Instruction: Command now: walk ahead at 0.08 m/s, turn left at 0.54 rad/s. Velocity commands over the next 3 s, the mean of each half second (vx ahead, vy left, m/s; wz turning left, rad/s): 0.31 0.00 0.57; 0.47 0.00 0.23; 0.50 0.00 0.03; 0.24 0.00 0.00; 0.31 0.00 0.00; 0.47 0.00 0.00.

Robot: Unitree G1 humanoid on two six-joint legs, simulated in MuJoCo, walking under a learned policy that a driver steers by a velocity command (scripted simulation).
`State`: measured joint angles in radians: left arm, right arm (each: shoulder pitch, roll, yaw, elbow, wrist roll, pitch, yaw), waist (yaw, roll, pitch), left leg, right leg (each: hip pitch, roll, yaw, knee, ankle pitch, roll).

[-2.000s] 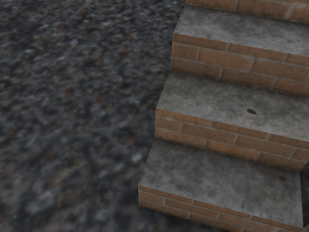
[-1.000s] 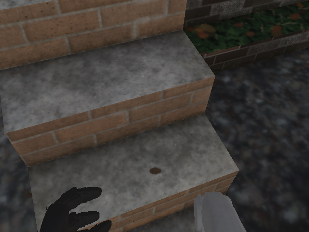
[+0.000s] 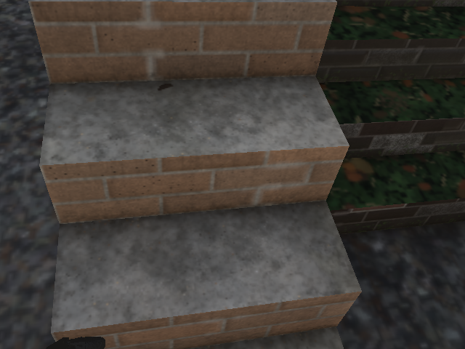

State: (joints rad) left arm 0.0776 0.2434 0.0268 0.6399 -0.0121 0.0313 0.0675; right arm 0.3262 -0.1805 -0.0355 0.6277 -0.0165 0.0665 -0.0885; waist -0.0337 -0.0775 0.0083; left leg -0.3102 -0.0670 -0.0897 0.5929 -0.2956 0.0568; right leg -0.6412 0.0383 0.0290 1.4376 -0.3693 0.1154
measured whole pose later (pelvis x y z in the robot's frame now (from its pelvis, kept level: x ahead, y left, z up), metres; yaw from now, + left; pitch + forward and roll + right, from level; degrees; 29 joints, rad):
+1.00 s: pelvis +0.27 -0.04 +0.19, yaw +21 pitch +1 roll +0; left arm 0.18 0.18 -0.04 0.75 -0.03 -0.11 -0.06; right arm 0.39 -0.19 0.02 0.97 -0.06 -0.02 0.06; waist 0.04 0.01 -0.14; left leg -0.33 0.00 0.06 0.66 -0.35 0.05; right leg -1.05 0.09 0.17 2.21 -0.27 -0.14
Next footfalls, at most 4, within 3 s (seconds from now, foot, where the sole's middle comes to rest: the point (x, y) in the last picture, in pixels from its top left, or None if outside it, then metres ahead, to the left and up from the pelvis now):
0.40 right None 0.09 -0.17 -0.77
0.74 left None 0.27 0.07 -0.57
1.26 right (272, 248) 0.59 -0.12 -0.38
1.78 left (161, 185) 0.61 0.13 -0.20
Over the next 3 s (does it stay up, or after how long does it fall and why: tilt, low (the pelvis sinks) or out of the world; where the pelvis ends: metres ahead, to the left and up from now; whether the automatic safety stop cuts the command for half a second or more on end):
stays up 1.07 0.04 0.79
